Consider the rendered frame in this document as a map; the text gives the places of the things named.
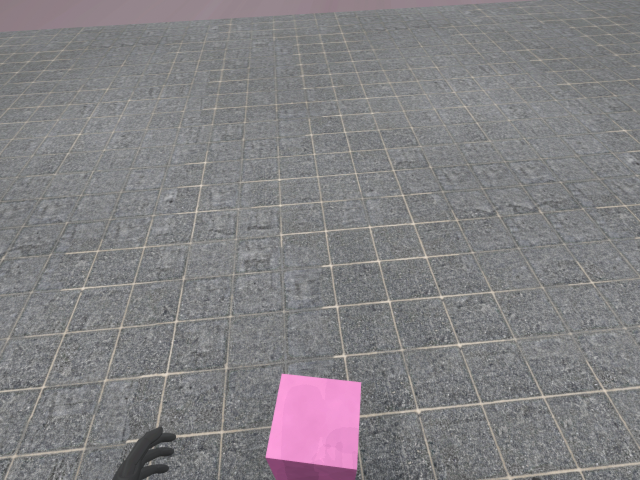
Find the carton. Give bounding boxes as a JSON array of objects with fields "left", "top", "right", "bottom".
[{"left": 265, "top": 374, "right": 361, "bottom": 480}]

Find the robot left hand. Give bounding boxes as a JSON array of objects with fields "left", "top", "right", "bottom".
[{"left": 112, "top": 427, "right": 176, "bottom": 480}]

